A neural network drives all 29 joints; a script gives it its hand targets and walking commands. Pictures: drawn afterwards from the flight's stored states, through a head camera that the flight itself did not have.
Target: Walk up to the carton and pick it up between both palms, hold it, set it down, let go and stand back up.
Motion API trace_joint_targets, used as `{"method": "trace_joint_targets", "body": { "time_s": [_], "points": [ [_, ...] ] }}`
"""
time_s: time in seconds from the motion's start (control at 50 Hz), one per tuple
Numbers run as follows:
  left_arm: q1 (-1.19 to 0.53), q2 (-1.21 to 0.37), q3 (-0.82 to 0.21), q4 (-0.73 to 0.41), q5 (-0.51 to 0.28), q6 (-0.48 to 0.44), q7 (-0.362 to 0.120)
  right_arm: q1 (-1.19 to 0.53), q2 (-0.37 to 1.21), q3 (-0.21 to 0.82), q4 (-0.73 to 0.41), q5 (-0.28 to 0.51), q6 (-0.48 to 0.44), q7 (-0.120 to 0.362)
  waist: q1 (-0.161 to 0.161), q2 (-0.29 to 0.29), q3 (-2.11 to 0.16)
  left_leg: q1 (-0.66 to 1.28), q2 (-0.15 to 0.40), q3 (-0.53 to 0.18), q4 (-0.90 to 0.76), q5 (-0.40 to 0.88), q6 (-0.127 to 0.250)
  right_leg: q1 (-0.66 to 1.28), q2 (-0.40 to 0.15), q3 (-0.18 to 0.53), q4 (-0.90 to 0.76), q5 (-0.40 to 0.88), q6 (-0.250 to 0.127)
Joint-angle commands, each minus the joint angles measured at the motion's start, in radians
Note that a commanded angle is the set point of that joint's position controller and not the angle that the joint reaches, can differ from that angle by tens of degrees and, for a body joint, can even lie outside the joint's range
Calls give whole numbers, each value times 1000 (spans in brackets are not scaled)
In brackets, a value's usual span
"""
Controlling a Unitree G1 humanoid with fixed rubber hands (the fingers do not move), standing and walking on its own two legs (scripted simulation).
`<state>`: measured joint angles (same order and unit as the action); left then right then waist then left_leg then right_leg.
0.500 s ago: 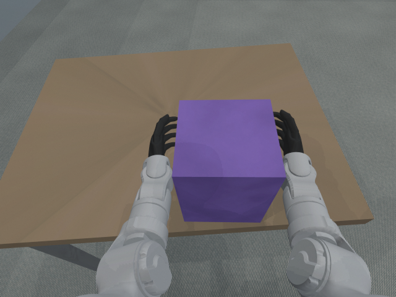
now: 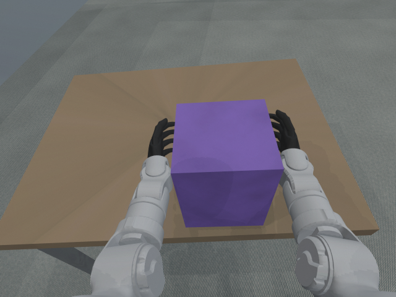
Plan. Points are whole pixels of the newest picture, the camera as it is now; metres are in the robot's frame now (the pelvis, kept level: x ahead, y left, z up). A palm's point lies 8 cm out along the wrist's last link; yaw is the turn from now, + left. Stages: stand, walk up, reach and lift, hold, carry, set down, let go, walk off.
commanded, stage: reach and lift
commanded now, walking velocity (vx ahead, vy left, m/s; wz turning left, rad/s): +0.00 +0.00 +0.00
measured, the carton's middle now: (222, 168) +0.40 -0.04 +0.02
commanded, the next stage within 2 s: none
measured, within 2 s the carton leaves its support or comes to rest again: neither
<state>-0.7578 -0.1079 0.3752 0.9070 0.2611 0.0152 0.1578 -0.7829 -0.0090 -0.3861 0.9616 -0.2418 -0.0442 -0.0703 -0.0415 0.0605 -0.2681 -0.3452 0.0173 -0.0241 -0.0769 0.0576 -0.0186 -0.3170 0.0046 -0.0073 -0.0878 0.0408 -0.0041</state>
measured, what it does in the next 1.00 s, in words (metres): shifts its weight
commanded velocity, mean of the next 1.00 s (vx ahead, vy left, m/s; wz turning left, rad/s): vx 0.00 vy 0.00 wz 0.00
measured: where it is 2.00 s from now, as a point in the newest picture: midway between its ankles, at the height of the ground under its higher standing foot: outside the picture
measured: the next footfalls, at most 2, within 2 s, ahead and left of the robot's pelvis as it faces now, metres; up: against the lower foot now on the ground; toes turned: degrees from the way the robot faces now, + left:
none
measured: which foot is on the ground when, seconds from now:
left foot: down 0.00-1.00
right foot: down 0.00-1.00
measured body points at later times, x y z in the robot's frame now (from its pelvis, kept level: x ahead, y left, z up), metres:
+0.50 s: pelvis -0.03 +0.01 +0.01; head -0.01 +0.01 +0.46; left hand +0.41 +0.11 +0.13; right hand +0.39 -0.17 +0.13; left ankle -0.03 +0.13 -0.75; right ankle -0.04 -0.12 -0.75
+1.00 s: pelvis -0.05 +0.01 +0.01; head -0.06 +0.01 +0.46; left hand +0.34 +0.13 +0.16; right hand +0.34 -0.15 +0.14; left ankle -0.03 +0.13 -0.75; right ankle -0.04 -0.11 -0.75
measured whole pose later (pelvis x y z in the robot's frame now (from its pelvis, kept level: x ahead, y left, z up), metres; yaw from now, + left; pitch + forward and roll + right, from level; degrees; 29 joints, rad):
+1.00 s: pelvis -0.05 +0.01 +0.01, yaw -1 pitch +0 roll +0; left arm -0.62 -0.10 0.27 0.28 0.26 0.60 0.07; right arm -0.66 -0.02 -0.07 0.55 0.07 0.38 -0.19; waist -0.06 0.01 -0.04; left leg -0.04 0.01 -0.01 -0.01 0.04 -0.01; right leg -0.02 0.00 0.00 -0.01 0.03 0.01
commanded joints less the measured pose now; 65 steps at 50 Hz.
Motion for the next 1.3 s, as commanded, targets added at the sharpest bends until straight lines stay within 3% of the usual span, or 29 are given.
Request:
{"method": "trace_joint_targets", "body": {
  "time_s": [0.0,0.08,0.16,0.24,0.32,0.4,0.56,0.62,0.68,0.74,0.82,0.88,0.96,1.02,1.1,1.2,1.28],
  "points": [
    [-719,-523,-311,-168,-44,-2,-117,-627,589,354,-117,59,12,108,-50,-104,-622,233,-52,15,125,391,38,512,33,-7,214,687,38],
    [-690,-481,-262,-175,-37,82,-139,-580,561,323,-96,77,107,90,-61,-104,-446,269,-50,13,104,277,42,487,36,-11,168,545,45],
    [-679,-433,-218,-225,-12,150,-171,-543,541,261,-92,77,182,91,-64,-67,-313,292,-51,15,78,195,40,476,34,-7,122,419,39],
    [-710,-403,-185,-272,11,197,-198,-593,520,221,-131,58,212,109,-47,-37,-250,303,-50,27,50,140,43,452,31,-18,89,291,32],
    [-748,-411,-173,-293,32,216,-205,-655,520,205,-166,33,216,138,-35,-58,-278,332,-45,31,37,104,53,424,30,-31,77,208,28],
    [-726,-446,-184,-316,38,222,-199,-675,524,228,-224,32,201,152,-31,-74,-357,371,-40,31,29,157,55,438,31,-37,70,249,24],
    [-606,-475,-253,-379,24,266,-193,-572,522,305,-272,78,205,126,-54,-63,-376,453,-45,24,58,294,33,444,50,-31,55,337,14],
    [-570,-509,-332,-474,-13,299,-186,-564,528,390,-351,148,210,101,-59,-25,-417,512,-49,17,95,406,16,463,54,-23,63,418,3],
    [-538,-515,-390,-570,-44,349,-178,-553,530,489,-422,232,231,68,-46,-22,-385,553,-50,14,120,451,7,472,58,-12,73,453,-1],
    [-475,-503,-422,-610,-66,415,-188,-517,514,556,-460,295,272,31,-38,-26,-242,518,-47,10,123,361,5,477,54,1,76,376,5],
    [-435,-462,-429,-653,-93,495,-220,-463,503,591,-510,343,339,-19,-39,-66,-83,449,-40,21,97,125,22,454,42,4,77,163,31],
    [-473,-464,-459,-722,-113,533,-237,-486,532,612,-601,371,371,-41,-23,-80,-110,407,-39,24,95,19,42,423,33,3,109,39,37],
    [-551,-504,-513,-795,-143,555,-225,-584,581,656,-748,400,392,-48,2,-91,-232,379,-38,30,109,-56,64,379,23,-5,159,-63,46],
    [-544,-506,-502,-771,-134,575,-215,-603,563,637,-770,385,409,-45,10,-85,-246,370,-38,40,123,-102,74,329,23,-21,172,-139,50],
    [-478,-452,-423,-674,-86,614,-239,-544,494,572,-687,358,445,-44,4,-76,-114,380,-48,54,156,-139,68,261,30,-21,151,-237,51],
    [-408,-411,-377,-732,-75,659,-277,-472,447,572,-675,388,478,-68,-3,-58,-35,432,-43,46,139,-15,46,364,40,-10,128,-80,51],
    [-371,-431,-455,-939,-119,692,-292,-456,481,686,-815,469,484,-95,-10,-54,-159,511,-39,35,117,244,19,541,38,11,140,238,54]
  ]
}}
